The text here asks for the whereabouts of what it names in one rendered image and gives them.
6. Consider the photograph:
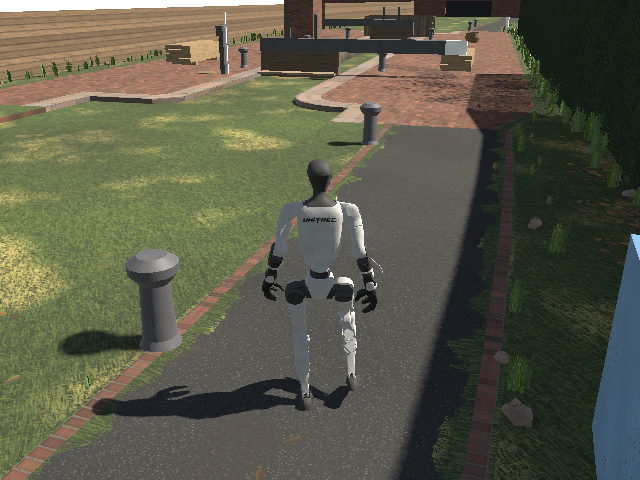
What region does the left robot hand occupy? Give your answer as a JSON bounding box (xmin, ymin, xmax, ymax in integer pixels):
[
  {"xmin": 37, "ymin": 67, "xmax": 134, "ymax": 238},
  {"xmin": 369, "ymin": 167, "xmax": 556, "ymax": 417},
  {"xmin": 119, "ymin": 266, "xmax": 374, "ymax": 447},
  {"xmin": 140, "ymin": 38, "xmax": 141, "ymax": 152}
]
[{"xmin": 262, "ymin": 279, "xmax": 285, "ymax": 301}]

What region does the robot left shin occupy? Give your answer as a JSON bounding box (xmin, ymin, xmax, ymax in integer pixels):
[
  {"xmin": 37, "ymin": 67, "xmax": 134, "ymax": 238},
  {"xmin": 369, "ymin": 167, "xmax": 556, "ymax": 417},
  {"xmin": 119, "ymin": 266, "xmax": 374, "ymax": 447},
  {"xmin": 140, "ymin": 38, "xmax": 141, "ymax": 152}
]
[{"xmin": 293, "ymin": 334, "xmax": 310, "ymax": 398}]

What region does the left robot upper arm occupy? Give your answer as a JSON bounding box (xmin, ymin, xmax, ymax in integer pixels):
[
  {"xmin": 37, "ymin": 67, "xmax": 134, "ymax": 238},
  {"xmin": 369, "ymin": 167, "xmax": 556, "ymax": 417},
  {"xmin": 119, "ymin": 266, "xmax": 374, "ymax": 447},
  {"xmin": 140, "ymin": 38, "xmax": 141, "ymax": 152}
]
[{"xmin": 272, "ymin": 202, "xmax": 299, "ymax": 257}]

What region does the right robot hand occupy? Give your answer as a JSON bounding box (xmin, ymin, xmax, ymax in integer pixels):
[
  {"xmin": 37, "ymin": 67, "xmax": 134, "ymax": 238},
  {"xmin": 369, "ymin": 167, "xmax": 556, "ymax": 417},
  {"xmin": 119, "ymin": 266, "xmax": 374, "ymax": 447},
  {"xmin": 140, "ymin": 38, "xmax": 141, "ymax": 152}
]
[{"xmin": 355, "ymin": 287, "xmax": 379, "ymax": 313}]

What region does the left robot thigh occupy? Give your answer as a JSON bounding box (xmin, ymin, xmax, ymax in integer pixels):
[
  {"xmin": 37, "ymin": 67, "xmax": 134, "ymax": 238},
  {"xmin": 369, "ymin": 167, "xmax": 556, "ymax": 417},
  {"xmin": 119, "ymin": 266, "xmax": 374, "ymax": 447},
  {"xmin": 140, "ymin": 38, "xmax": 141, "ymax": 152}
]
[{"xmin": 285, "ymin": 279, "xmax": 310, "ymax": 352}]

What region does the right robot upper arm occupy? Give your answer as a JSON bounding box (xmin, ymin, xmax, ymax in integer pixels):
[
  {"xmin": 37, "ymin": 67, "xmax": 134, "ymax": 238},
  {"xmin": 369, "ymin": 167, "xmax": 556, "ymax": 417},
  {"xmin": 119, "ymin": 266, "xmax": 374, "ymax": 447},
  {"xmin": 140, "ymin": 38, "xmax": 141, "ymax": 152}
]
[{"xmin": 341, "ymin": 202, "xmax": 367, "ymax": 259}]

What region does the left robot forearm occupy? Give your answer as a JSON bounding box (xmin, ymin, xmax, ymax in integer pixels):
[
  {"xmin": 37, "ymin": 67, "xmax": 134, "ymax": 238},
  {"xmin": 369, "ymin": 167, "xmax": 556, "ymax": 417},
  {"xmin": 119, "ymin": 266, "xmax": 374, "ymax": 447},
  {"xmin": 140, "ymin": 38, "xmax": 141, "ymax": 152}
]
[{"xmin": 264, "ymin": 242, "xmax": 283, "ymax": 283}]

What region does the right robot forearm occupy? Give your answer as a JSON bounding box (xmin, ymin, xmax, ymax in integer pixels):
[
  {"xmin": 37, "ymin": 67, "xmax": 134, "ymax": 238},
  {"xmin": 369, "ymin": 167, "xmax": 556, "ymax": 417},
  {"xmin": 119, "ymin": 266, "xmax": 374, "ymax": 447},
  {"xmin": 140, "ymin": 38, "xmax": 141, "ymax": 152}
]
[{"xmin": 357, "ymin": 243, "xmax": 377, "ymax": 291}]

